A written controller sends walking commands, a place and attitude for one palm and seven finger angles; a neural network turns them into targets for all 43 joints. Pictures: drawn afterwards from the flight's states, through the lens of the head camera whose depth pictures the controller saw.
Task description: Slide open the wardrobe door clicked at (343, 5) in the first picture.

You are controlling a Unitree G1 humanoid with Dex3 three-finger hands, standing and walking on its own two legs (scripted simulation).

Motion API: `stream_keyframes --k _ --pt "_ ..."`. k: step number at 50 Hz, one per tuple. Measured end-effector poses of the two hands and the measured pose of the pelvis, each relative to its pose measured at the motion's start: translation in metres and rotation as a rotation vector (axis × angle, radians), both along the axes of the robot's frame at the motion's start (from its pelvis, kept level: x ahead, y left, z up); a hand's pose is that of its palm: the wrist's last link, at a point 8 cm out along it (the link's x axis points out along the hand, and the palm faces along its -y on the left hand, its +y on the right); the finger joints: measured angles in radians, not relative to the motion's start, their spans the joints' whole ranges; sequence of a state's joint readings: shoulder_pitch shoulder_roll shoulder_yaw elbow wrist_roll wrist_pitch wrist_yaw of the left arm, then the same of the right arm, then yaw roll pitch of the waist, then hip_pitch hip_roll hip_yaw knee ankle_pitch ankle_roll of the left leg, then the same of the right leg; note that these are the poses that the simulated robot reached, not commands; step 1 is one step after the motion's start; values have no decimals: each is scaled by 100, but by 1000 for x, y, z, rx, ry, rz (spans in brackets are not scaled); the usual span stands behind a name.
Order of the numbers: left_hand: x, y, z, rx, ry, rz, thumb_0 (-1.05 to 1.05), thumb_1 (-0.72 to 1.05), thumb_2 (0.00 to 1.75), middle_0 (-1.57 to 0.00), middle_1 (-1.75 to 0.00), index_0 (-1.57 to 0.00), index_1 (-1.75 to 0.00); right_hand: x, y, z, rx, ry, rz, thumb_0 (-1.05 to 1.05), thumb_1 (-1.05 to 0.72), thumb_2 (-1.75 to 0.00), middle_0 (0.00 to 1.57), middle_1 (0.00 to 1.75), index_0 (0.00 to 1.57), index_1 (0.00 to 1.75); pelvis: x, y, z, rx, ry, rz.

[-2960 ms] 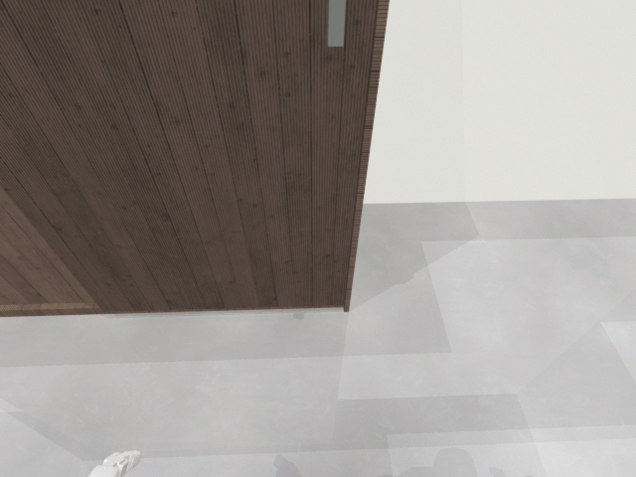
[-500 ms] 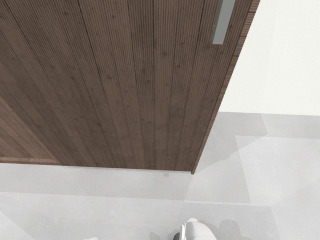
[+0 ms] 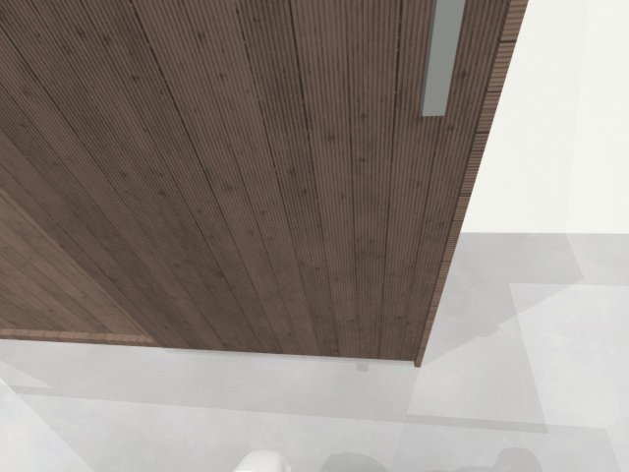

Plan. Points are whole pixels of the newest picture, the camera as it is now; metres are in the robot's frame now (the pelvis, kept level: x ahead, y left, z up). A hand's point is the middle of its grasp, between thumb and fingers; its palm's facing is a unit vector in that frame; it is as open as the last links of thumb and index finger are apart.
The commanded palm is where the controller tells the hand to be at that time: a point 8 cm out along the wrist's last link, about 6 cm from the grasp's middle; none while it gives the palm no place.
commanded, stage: come to a stop and stand still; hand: right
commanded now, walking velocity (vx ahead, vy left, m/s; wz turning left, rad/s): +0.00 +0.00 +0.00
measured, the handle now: (439, 38) +0.51 -0.13 +0.28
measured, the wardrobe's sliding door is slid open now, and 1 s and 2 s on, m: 0.00 0.00 0.00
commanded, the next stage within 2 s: none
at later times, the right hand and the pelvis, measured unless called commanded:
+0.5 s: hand out of the picture -0.04 -0.12 -0.16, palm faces +0.04 +0.96 -0.27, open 7.3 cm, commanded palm none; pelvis -0.06 +0.06 -0.01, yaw +0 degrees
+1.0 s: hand out of the picture -0.12 -0.10 -0.17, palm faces +0.06 +0.98 -0.18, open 7.4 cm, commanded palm none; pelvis -0.10 +0.06 +0.00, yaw +0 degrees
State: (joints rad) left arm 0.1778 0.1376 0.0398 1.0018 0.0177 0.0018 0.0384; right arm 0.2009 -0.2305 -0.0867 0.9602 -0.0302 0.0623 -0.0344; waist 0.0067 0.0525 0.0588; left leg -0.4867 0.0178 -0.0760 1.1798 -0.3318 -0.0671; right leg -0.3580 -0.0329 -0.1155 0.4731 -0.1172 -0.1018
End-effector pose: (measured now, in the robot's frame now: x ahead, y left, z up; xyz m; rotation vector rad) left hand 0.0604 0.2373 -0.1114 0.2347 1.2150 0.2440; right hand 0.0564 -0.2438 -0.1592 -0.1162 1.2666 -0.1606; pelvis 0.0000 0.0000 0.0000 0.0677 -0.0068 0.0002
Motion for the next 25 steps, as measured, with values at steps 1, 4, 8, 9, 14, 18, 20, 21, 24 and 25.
stream_keyframes --k 1,4,8,9,14,18,20,21,24,25 --pt "-4 3 -2 -10 0 1 0 91 90 -20 -30 -21 -30 -4 2 0 -2 7 13 0 -91 -90 20 30 20 29 -2 1 -1 2 3 3" --pt "-17 12 -10 -39 -20 15 0 91 90 -20 -30 -21 -30 -17 9 5 -18 18 52 0 -91 -90 20 30 20 29 -7 6 -5 -7 5 12" --pt "-41 23 -31 -92 -43 48 0 91 90 -20 -30 -21 -30 -35 18 16 -67 13 64 1 -91 -90 20 30 20 30 -17 18 -11 -51 0 13" --pt "-49 26 -38 -108 -39 51 0 91 90 -20 -30 -21 -30 -41 20 18 -83 6 62 1 -91 -90 20 30 20 30 -21 22 -13 -65 -3 15" --pt "-89 33 -63 -180 43 58 0 91 90 -20 -30 -20 -30 -77 41 32 -130 0 38 1 -91 -90 20 30 20 30 -38 35 -14 -61 -27 -5" --pt "-117 31 -63 -220 97 64 0 91 90 -20 -30 -20 -30 -95 60 37 -119 -4 19 1 -91 -90 20 30 20 30 -46 45 -8 -66 -30 -9" --pt "-128 30 -61 -230 113 71 0 91 90 -20 -30 -20 -30 -98 70 38 -104 -1 25 1 -91 -90 20 30 20 30 -50 50 -6 -74 -25 -7" --pt "-132 30 -60 -233 121 73 0 91 90 -20 -30 -20 -30 -99 73 37 -98 -1 27 1 -91 -90 20 30 20 30 -52 52 -5 -79 -21 -5" --pt "-143 29 -58 -232 142 66 0 91 90 -20 -30 -20 -30 -105 75 36 -98 8 22 2 -93 -90 21 30 20 30 -58 56 -5 -85 -10 -3" --pt "-145 29 -58 -229 147 59 0 91 90 -20 -30 -20 -30 -107 75 34 -96 8 17 2 -93 -90 21 30 20 30 -61 57 -6 -82 -7 -5"
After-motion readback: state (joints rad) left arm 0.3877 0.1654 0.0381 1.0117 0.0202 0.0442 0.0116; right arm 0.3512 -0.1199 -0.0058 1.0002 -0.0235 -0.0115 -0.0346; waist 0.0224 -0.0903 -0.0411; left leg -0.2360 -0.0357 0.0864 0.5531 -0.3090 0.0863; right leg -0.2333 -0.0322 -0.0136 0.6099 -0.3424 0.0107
